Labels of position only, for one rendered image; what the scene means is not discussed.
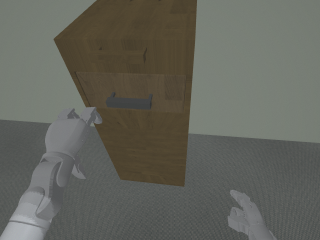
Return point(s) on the robot right hand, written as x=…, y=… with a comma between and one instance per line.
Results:
x=241, y=220

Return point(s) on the cabinet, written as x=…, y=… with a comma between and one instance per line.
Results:
x=144, y=146

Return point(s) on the robot left forearm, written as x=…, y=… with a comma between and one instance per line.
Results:
x=42, y=200

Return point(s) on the drawer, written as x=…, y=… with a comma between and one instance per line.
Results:
x=168, y=91

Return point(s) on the robot right forearm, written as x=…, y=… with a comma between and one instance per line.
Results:
x=260, y=232

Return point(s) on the handle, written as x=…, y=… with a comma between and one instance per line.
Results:
x=118, y=56
x=129, y=103

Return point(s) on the robot left hand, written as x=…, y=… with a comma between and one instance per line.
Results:
x=69, y=133

